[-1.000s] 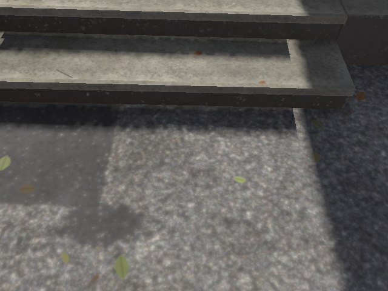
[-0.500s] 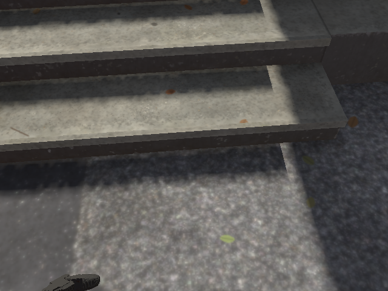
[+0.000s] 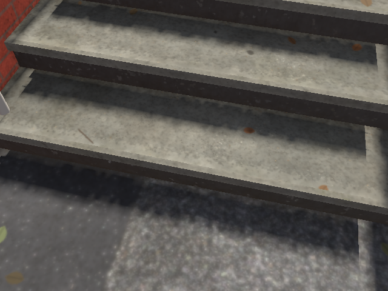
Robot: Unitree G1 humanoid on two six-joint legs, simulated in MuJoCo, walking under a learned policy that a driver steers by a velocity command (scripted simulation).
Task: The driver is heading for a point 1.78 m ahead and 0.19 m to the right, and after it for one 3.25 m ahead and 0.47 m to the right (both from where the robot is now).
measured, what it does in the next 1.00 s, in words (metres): steps on the spot: right foot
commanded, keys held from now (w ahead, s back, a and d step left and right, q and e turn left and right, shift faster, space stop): no key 1.00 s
